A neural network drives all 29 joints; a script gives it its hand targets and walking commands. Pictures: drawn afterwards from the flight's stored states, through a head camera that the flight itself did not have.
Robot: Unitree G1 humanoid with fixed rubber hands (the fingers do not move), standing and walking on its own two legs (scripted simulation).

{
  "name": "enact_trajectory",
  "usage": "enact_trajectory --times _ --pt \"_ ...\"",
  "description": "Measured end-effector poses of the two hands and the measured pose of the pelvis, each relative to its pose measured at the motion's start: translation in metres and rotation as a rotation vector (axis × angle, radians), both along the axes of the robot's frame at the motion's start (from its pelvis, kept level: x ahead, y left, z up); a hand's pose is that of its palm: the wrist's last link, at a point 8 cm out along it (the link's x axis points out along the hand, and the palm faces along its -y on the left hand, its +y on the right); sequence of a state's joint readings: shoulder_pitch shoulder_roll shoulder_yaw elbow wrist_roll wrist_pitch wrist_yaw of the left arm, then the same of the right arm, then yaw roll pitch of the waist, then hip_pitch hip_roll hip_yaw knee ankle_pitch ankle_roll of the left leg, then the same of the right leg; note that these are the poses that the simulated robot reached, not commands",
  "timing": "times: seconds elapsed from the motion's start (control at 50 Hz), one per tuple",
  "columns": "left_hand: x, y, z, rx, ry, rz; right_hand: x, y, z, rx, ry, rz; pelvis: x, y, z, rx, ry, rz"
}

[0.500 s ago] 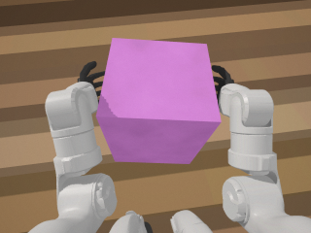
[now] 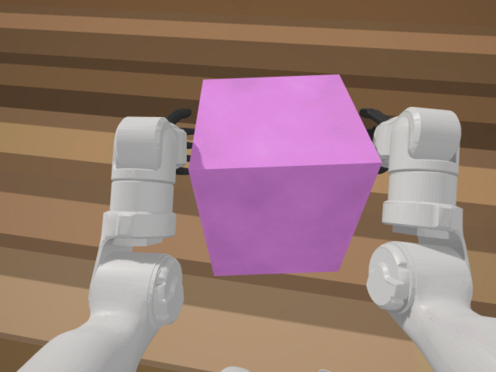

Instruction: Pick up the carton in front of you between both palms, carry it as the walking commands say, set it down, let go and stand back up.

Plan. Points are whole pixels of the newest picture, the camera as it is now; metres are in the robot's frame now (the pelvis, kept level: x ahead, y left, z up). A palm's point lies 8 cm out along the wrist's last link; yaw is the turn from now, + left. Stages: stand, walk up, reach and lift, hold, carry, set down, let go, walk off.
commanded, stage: carry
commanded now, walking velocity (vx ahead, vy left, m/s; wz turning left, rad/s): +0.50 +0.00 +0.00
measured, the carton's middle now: (273, 179) +0.38 +0.04 +0.11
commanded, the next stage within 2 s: none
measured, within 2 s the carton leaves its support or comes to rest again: neither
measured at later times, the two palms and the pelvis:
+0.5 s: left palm out of the picture +0.75 +0.17 +0.32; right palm out of the picture +0.69 -0.13 +0.30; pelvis +0.33 +0.07 +0.16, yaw +0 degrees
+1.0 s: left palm out of the picture +1.03 +0.21 +0.52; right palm out of the picture +1.07 -0.09 +0.51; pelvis +0.66 +0.02 +0.31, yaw +0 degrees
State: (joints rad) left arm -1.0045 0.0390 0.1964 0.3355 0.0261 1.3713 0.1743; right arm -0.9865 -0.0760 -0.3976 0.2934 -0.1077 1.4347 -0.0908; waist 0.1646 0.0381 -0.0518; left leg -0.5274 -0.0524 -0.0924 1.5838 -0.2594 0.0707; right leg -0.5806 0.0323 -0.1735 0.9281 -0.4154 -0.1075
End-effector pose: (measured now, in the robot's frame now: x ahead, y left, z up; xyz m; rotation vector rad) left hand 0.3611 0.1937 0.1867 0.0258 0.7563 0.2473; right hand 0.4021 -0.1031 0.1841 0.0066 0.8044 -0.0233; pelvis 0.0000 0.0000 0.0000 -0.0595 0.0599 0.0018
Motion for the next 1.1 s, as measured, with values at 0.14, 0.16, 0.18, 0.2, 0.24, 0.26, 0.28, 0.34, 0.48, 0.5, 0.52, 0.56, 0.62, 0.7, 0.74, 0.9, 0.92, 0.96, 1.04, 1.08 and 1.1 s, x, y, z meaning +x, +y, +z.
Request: enact_trajectory --times 0.14,0.16,0.18,0.2,0.24,0.26,0.28,0.34,0.48,0.5,0.52,0.56,0.62,0.7,0.74,0.9,0.92,0.96,1.04,1.08,1.1 --pt "0.095 0.003 0.046 -0.021 -0.06 0.012 0.087 0.003 0.041 0.022 -0.054 -0.025 0.083 0.01 0.048 0.051 -0.005 0.016" --pt "0.112 0.003 0.054 -0.02 -0.078 0.009 0.102 0.002 0.047 0.028 -0.071 -0.033 0.097 0.014 0.052 0.058 -0.004 0.013" --pt "0.129 0.003 0.061 -0.021 -0.091 0.005 0.116 0.002 0.053 0.031 -0.084 -0.039 0.112 0.018 0.055 0.066 -0.003 0.009" --pt "0.146 0.003 0.067 -0.02 -0.098 0.0 0.131 0.002 0.057 0.033 -0.091 -0.045 0.128 0.023 0.059 0.074 -0.001 0.008" --pt "0.184 0.003 0.076 -0.025 -0.105 -0.014 0.16 0.002 0.063 0.029 -0.098 -0.06 0.162 0.032 0.066 0.097 0.015 0.009" --pt "0.204 0.003 0.08 -0.03 -0.104 -0.025 0.175 0.001 0.065 0.022 -0.098 -0.071 0.179 0.038 0.069 0.105 0.022 0.008" --pt "0.225 0.001 0.083 -0.039 -0.1 -0.04 0.189 -0.001 0.067 0.011 -0.094 -0.087 0.196 0.044 0.073 0.116 0.029 0.01" --pt "0.284 -0.007 0.086 -0.066 -0.057 -0.105 0.22 -0.009 0.069 -0.034 -0.053 -0.145 0.24 0.062 0.091 0.13 0.038 0.021" --pt "0.375 -0.026 0.124 -0.115 -0.038 -0.152 0.278 -0.023 0.101 -0.039 -0.034 -0.223 0.319 0.071 0.154 0.118 0.023 -0.001" --pt "0.388 -0.029 0.136 -0.116 -0.061 -0.159 0.291 -0.025 0.113 -0.04 -0.056 -0.231 0.332 0.071 0.161 0.109 0.024 -0.007" --pt "0.403 -0.03 0.148 -0.119 -0.086 -0.166 0.305 -0.027 0.127 -0.041 -0.082 -0.238 0.345 0.07 0.167 0.101 0.026 -0.012" --pt "0.431 -0.034 0.172 -0.122 -0.141 -0.179 0.335 -0.031 0.155 -0.049 -0.138 -0.244 0.373 0.066 0.175 0.088 0.03 -0.013" --pt "0.473 -0.036 0.201 -0.117 -0.194 -0.183 0.384 -0.035 0.191 -0.058 -0.19 -0.235 0.422 0.056 0.182 0.067 0.028 -0.001" --pt "0.528 -0.029 0.224 -0.085 -0.188 -0.141 0.463 -0.031 0.222 -0.055 -0.183 -0.173 0.494 0.037 0.193 0.029 0.04 -0.005" --pt "0.549 -0.019 0.232 -0.052 -0.153 -0.089 0.505 -0.022 0.229 -0.035 -0.147 -0.113 0.524 0.025 0.206 0.004 0.036 -0.019" --pt "0.607 0.015 0.275 -0.024 -0.058 0.053 0.612 0.015 0.273 0.024 -0.05 -0.007 0.602 0.012 0.29 0.044 0.006 0.001" --pt "0.619 0.016 0.286 -0.026 -0.076 0.057 0.624 0.016 0.283 0.027 -0.066 -0.006 0.613 0.012 0.297 0.051 0.002 0.005" --pt "0.646 0.017 0.309 -0.026 -0.119 0.057 0.648 0.017 0.305 0.033 -0.108 -0.009 0.636 0.015 0.307 0.06 0.0 0.008" --pt "0.703 0.015 0.347 -0.02 -0.166 0.027 0.694 0.013 0.338 0.037 -0.157 -0.032 0.689 0.028 0.321 0.081 -0.012 -0.004" --pt "0.736 0.011 0.36 -0.023 -0.165 0.0 0.717 0.009 0.348 0.023 -0.158 -0.051 0.718 0.036 0.327 0.099 -0.009 -0.004" --pt "0.754 0.009 0.365 -0.028 -0.168 -0.016 0.728 0.006 0.352 0.011 -0.162 -0.063 0.734 0.039 0.327 0.118 -0.005 -0.007"
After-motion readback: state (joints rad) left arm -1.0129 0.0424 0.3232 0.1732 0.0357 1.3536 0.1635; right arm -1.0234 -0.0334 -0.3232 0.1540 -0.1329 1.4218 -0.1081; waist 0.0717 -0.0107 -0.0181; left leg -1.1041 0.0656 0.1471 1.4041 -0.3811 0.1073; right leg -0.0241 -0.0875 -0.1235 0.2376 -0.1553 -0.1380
